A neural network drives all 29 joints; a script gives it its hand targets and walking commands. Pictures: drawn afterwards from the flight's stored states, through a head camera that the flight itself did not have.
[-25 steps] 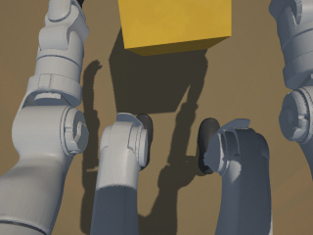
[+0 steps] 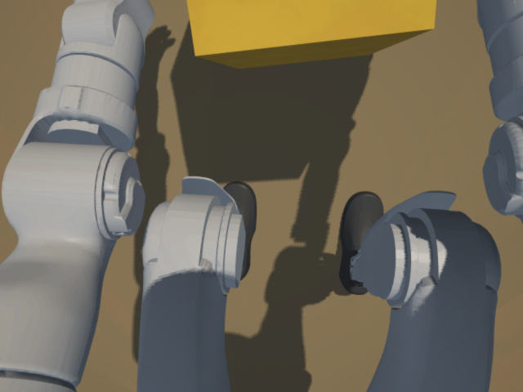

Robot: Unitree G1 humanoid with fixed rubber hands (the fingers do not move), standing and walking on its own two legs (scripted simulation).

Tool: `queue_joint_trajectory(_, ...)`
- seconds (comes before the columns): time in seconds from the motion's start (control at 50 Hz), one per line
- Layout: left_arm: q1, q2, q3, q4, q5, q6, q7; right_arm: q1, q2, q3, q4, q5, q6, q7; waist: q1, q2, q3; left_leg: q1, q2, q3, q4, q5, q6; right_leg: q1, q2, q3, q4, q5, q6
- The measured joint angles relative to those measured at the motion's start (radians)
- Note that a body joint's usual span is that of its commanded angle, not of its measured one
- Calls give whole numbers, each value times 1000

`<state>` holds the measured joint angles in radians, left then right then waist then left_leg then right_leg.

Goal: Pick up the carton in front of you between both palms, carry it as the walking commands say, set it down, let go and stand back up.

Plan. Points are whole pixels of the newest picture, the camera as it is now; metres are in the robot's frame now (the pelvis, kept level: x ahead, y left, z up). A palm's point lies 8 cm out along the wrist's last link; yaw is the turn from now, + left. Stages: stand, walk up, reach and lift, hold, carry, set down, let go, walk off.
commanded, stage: reach and lift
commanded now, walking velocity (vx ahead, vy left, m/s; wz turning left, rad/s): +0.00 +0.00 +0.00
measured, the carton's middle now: out of the picture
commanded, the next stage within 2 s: none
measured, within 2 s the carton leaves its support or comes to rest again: leaves its support in 0.62 s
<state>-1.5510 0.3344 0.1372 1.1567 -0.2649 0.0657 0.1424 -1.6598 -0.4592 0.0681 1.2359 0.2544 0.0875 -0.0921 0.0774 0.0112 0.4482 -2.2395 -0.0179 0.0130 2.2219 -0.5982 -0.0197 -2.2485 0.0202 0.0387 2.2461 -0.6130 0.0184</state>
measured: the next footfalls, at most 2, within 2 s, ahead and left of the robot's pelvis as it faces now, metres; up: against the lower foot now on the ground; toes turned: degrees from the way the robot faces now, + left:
none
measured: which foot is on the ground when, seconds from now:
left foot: down 0.00-1.00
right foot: down 0.00-1.00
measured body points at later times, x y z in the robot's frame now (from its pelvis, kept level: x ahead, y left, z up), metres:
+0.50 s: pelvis -0.01 +0.00 +0.00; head +0.37 +0.00 +0.22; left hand +0.56 +0.17 -0.17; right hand +0.59 -0.13 -0.18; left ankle +0.11 +0.12 -0.33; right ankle +0.10 -0.12 -0.33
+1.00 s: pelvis -0.01 +0.00 +0.08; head +0.27 -0.01 +0.43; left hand +0.51 +0.16 +0.01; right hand +0.53 -0.14 +0.01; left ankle +0.11 +0.12 -0.33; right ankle +0.10 -0.12 -0.33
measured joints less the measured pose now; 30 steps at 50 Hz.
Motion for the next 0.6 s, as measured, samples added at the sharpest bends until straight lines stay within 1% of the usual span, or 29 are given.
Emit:
queue_joint_trajectory(0.12,16,-22,23,13,36,-3,-9,18,32,-50,27,-43,-8,5,-4,-6,-37,-12,-6,-5,-20,12,-5,-10,-6,-5,-19,8,-5)
queue_joint_trajectory(0.24,-19,-50,14,2,44,0,-15,-11,60,-32,16,-39,-6,1,-7,-3,1,0,-3,-6,-33,27,-4,0,-2,-5,-33,27,-5)
queue_joint_trajectory(0.28,-34,-59,38,1,64,3,10,-27,61,-35,18,-45,-1,-16,-7,-3,22,12,-1,-5,-34,29,-3,10,0,-5,-34,30,-5)
queue_joint_trajectory(0.34,-45,-63,80,-12,102,18,6,-58,64,-50,39,-71,9,-18,-7,-7,48,27,4,-4,-33,28,-3,22,5,-4,-33,34,-6)
queue_joint_trajectory(0.38,-44,-66,116,-33,136,43,-8,-65,68,-82,39,-103,25,-9,-6,-12,54,29,6,-6,-25,26,-4,22,8,-5,-26,35,-8)
queue_joint_trajectory(0.4,-38,-67,133,-51,151,58,-21,-62,70,-101,30,-118,35,-1,-5,-14,54,27,6,-7,-19,24,-5,19,9,-7,-21,34,-9)
queue_joint_trajectory(0.42,-29,-72,143,-72,162,74,-43,-55,78,-119,14,-130,45,18,-6,-17,51,22,7,-9,-13,23,-5,15,10,-9,-16,33,-11)
queue_joint_trajectory(0.44,-19,-74,159,-93,175,88,-51,-46,84,-140,-2,-144,56,22,-6,-20,48,18,7,-11,-6,21,-6,10,11,-11,-10,32,-12)
queue_joint_trajectory(0.5,-3,-62,160,-121,192,129,-87,-14,97,-178,-57,-167,89,31,-4,-19,37,10,10,-14,12,13,-7,0,14,-14,6,29,-14)
queue_joint_trajectory(0.56,22,-60,145,-158,179,163,-81,27,112,-179,-115,-163,115,18,-7,-13,14,-1,8,-16,20,7,-9,-9,12,-16,14,21,-16)
queue_joint_trajectory(0.6,48,-66,137,-196,164,187,-63,67,125,-168,-161,-153,133,-8,-7,-11,-14,-10,3,-19,19,5,-11,-16,11,-18,13,17,-17)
